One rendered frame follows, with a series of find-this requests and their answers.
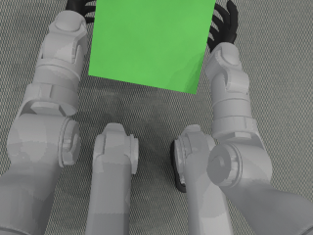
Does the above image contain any right robot upper arm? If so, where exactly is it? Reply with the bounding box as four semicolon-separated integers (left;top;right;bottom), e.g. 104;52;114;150
206;142;313;235

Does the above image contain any left robot forearm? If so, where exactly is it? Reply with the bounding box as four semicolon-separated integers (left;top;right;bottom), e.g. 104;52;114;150
7;10;88;160

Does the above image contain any left robot upper arm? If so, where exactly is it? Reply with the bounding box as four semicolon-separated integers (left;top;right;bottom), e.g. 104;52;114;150
0;113;81;235

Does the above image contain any right robot forearm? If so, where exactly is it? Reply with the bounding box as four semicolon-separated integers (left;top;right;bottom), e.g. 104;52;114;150
204;42;268;154

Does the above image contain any carton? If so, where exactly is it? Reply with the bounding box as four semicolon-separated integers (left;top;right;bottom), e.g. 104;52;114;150
88;0;216;95

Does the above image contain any robot right foot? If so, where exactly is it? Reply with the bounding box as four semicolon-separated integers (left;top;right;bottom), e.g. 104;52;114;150
170;139;187;193

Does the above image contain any right robot hand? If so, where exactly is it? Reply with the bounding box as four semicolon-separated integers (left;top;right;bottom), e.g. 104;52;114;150
206;0;239;53

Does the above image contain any left robot hand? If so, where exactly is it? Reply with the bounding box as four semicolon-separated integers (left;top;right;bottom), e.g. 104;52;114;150
65;0;97;24

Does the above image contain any robot right thigh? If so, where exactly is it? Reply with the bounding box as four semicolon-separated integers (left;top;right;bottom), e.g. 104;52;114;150
174;131;234;235

